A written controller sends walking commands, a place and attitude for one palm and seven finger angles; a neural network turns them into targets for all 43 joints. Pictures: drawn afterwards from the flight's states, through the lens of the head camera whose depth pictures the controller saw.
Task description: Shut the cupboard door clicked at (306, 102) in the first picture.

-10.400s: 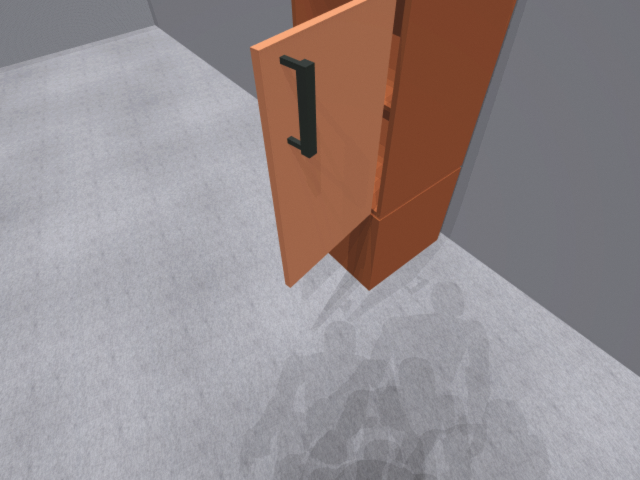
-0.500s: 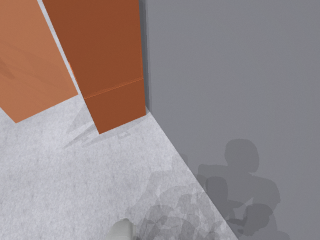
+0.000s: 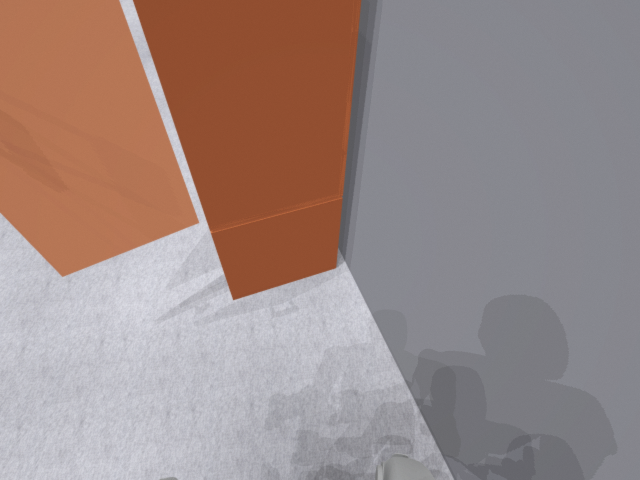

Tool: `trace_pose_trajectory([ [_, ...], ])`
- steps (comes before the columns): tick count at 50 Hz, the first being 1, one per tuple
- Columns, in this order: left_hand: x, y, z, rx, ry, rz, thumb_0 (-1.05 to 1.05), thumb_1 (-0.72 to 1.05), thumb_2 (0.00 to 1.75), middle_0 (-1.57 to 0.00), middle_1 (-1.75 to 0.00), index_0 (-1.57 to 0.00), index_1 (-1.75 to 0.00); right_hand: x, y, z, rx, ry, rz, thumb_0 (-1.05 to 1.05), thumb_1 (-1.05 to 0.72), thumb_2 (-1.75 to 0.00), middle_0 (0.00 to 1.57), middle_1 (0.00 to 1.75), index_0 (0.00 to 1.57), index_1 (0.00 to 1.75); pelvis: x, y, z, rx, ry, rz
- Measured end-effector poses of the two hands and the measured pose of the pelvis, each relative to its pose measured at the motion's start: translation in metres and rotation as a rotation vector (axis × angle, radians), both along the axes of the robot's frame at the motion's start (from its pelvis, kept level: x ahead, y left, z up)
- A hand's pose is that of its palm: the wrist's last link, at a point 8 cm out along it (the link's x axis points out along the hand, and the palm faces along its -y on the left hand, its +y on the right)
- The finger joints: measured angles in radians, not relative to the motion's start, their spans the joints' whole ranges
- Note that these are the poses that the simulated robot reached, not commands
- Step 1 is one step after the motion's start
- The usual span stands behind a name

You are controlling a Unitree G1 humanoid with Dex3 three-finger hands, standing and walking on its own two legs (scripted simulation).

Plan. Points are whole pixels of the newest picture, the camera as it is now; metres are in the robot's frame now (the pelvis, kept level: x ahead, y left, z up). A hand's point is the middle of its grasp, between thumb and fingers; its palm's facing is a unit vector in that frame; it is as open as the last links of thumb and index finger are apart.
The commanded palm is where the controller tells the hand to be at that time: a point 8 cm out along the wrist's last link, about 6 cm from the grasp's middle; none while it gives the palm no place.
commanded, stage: turn to face it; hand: left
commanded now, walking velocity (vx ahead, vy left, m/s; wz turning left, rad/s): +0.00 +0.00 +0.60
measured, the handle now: out of the picture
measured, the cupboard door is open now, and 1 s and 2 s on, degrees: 100 100 100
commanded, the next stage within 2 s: take the last steps up to it in 1.00 s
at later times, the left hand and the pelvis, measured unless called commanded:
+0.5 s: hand out of the picture +0.05 +0.17 -0.17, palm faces +0.35 -0.90 -0.24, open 7.3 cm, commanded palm none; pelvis +0.07 -0.03 +0.00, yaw +19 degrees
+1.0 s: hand out of the picture +0.07 +0.20 -0.17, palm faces +0.45 -0.87 -0.21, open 7.4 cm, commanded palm none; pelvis +0.08 -0.01 +0.00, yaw +26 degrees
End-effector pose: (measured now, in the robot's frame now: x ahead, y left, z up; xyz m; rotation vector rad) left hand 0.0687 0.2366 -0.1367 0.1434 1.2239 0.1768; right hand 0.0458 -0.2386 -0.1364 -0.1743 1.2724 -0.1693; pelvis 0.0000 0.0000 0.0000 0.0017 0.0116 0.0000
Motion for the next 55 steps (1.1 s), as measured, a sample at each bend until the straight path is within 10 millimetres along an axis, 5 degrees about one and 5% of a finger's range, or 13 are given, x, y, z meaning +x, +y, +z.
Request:
trace_pose_trajectory([
  [7, 0.069, -0.013, 0.015, 0.075, -0.138, -0.002, 0.01, 0.92, 0.90, -0.20, -0.30, -0.20, -0.30, 0.009, -0.032, -0.022, 0.029, 0.104, -0.004, 0.00, -0.92, -0.90, 0.20, 0.30, 0.20, 0.30, 0.033, -0.030, -0.010, 0.016, 0.012, 0.073],
  [12, 0.070, -0.027, 0.024, 0.086, -0.150, 0.042, 0.01, 0.92, 0.90, -0.20, -0.30, -0.20, -0.30, 0.046, -0.050, -0.020, 0.028, 0.118, 0.054, 0.01, -0.91, -0.90, 0.20, 0.30, 0.20, 0.30, 0.046, -0.042, -0.004, 0.021, -0.002, 0.150],
  [21, 0.007, -0.033, 0.015, 0.047, -0.034, 0.231, 0.00, 0.92, 0.90, -0.20, -0.30, -0.21, -0.30, 0.151, -0.037, -0.001, 0.007, 0.020, 0.256, 0.01, -0.91, -0.90, 0.20, 0.30, 0.20, 0.30, 0.065, -0.042, 0.003, 0.037, -0.003, 0.283],
  [28, -0.071, -0.009, -0.016, 0.013, 0.114, 0.372, 0.00, 0.92, 0.90, -0.20, -0.30, -0.21, -0.30, 0.236, 0.023, 0.008, -0.025, -0.137, 0.437, 0.01, -0.91, -0.90, 0.19, 0.30, 0.20, 0.30, 0.071, -0.016, -0.014, 0.010, -0.011, 0.355],
  [31, -0.093, 0.003, -0.024, 0.006, 0.181, 0.412, 0.01, 0.92, 0.90, -0.20, -0.30, -0.20, -0.30, 0.253, 0.046, 0.014, -0.031, -0.204, 0.483, 0.01, -0.91, -0.90, 0.20, 0.30, 0.20, 0.30, 0.070, -0.006, -0.018, 0.008, -0.016, 0.369],
  [36, -0.092, 0.017, -0.014, 0.006, 0.169, 0.446, 0.01, 0.91, 0.90, -0.20, -0.30, -0.20, -0.30, 0.249, 0.067, 0.024, -0.034, -0.199, 0.512, 0.01, -0.91, -0.90, 0.20, 0.30, 0.20, 0.30, 0.069, 0.004, -0.006, -0.009, -0.016, 0.390],
  [43, -0.066, 0.018, -0.002, 0.003, 0.090, 0.450, 0.01, 0.91, 0.90, -0.20, -0.30, -0.20, -0.30, 0.214, 0.071, 0.018, 0.002, -0.101, 0.498, 0.01, -0.90, -0.90, 0.20, 0.30, 0.20, 0.30, 0.073, 0.006, 0.004, -0.022, -0.010, 0.420],
  [55, -0.010, -0.021, 0.004, 0.037, -0.026, 0.421, 0.01, 0.91, 0.90, -0.20, -0.30, -0.20, -0.30, 0.160, 0.002, -0.018, 0.014, 0.098, 0.403, 0.01, -0.91, -0.90, 0.20, 0.30, 0.20, 0.30, 0.085, -0.029, -0.007, 0.015, -0.001, 0.469],
])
